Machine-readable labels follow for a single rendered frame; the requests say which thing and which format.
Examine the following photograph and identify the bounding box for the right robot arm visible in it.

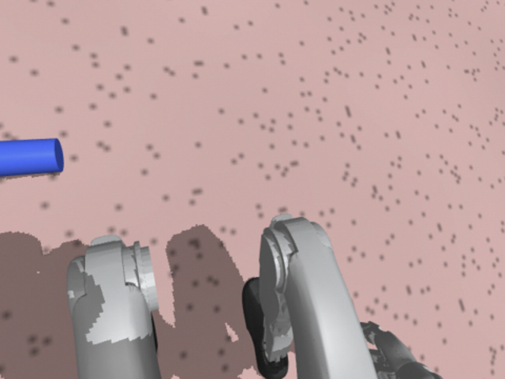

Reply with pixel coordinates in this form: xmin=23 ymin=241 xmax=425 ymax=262
xmin=395 ymin=362 xmax=443 ymax=379

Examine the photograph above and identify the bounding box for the right robot foot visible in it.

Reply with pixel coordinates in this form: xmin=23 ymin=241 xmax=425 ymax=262
xmin=242 ymin=277 xmax=289 ymax=379

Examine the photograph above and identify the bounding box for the can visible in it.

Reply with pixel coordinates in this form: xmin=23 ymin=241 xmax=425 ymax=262
xmin=0 ymin=138 xmax=64 ymax=177

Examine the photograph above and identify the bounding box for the right robot hand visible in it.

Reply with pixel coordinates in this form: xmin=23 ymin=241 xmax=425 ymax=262
xmin=360 ymin=321 xmax=417 ymax=379

